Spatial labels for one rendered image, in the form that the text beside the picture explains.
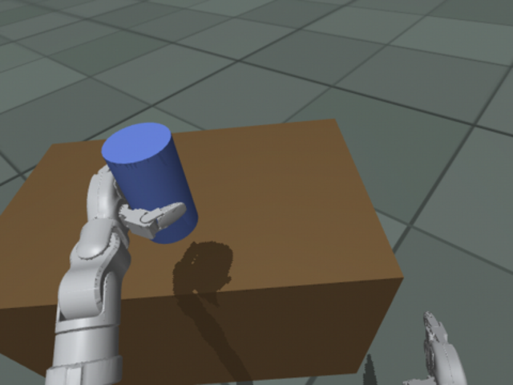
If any can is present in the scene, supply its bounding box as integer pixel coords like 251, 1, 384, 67
101, 123, 198, 244

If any right robot hand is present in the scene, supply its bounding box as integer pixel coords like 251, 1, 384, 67
402, 311, 467, 385

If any left robot hand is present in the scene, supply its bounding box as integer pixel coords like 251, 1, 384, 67
87, 164, 187, 239

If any left robot arm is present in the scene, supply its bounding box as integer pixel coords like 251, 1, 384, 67
45, 218, 131, 385

